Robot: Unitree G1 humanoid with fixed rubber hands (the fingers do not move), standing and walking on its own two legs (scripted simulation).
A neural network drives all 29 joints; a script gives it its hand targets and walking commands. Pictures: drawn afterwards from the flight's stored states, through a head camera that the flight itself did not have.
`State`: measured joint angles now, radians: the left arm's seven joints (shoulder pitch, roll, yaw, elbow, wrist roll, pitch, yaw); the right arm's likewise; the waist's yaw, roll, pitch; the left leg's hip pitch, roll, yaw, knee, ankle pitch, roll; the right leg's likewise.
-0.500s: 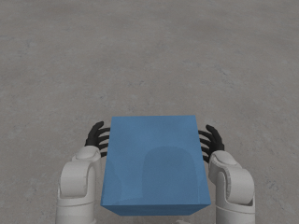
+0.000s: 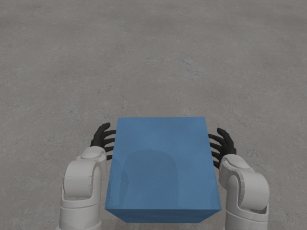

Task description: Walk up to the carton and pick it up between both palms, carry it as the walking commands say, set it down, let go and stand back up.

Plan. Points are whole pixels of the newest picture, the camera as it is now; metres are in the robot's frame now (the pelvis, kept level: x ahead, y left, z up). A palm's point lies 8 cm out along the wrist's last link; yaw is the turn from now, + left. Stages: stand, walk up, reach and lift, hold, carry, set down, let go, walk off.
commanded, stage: carry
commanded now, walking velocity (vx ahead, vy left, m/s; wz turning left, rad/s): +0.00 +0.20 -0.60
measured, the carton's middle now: (161, 174) +0.27 -0.01 +0.00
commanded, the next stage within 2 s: none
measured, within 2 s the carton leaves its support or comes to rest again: neither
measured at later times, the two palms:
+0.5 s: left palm (101, 159) +0.27 +0.13 +0.07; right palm (229, 219) +0.15 -0.14 +0.07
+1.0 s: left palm (78, 146) +0.29 +0.19 +0.09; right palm out of the picture +0.12 -0.05 +0.10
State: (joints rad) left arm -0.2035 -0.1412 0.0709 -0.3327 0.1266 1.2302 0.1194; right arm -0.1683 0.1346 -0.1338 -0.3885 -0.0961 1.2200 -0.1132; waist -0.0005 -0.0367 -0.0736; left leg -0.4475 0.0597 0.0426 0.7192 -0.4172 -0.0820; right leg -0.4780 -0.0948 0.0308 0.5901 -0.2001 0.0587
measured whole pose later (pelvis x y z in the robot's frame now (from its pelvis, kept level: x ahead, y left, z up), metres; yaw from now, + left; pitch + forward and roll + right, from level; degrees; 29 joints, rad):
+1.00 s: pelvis -0.02 +0.23 +0.01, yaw -37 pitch +4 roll -2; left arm -0.21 -0.14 0.08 -0.35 0.10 1.23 0.15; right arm -0.16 0.14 -0.12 -0.37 -0.13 1.19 -0.09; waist 0.04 -0.01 -0.05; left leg -0.38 0.12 0.23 0.57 -0.26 0.05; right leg -0.57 -0.03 -0.13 1.01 -0.44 0.03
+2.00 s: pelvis +0.05 +0.39 -0.01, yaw -73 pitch +4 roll -2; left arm -0.23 -0.15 0.06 -0.27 0.13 1.21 0.16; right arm -0.16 0.13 -0.12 -0.34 -0.12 1.20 -0.13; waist -0.01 0.06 -0.06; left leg -0.45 0.14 0.31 0.80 -0.45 0.02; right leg -0.37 0.00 -0.16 0.62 -0.32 -0.04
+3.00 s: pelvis +0.24 +0.50 +0.01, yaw -106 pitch +4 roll +1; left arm -0.29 -0.16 0.10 -0.23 0.12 1.20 0.20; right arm -0.22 0.14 -0.13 -0.32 -0.08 1.22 -0.21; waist -0.04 -0.01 0.02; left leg -0.58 0.10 0.04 0.97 -0.40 -0.09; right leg -0.38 -0.05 -0.01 0.55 -0.23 0.02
